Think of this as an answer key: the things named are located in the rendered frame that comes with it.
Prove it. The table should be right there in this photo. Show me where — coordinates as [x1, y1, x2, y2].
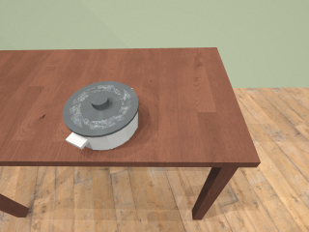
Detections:
[0, 47, 261, 220]

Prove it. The pot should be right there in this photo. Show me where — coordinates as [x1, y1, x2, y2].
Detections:
[66, 88, 138, 151]

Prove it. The lid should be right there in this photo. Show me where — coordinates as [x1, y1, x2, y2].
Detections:
[63, 81, 139, 138]

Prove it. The knob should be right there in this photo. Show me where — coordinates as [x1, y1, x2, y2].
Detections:
[90, 93, 109, 109]

